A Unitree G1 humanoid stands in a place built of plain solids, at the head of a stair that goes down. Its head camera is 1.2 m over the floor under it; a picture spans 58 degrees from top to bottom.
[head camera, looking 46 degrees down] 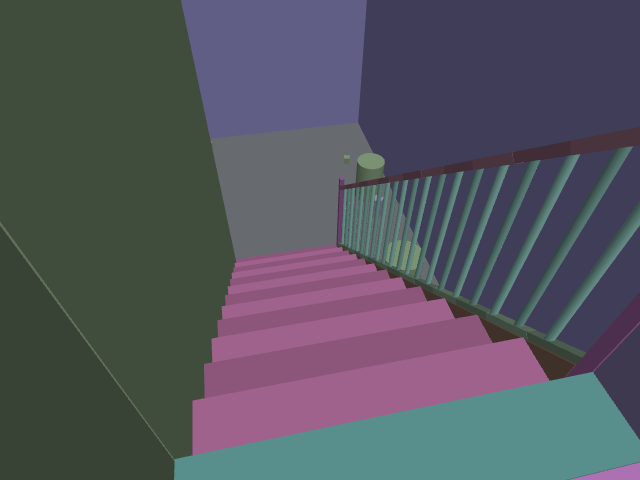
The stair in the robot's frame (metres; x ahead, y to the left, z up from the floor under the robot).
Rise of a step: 0.22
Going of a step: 0.26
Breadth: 1.22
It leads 12 degrees to the left of straight ahead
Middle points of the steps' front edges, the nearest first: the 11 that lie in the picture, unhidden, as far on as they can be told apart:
0.49 -0.22 0.00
0.74 -0.17 -0.22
0.99 -0.12 -0.44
1.24 -0.06 -0.66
1.49 -0.01 -0.87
1.75 0.04 -1.09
2.00 0.09 -1.31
2.25 0.14 -1.53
2.50 0.19 -1.75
2.75 0.24 -1.97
3.00 0.29 -2.19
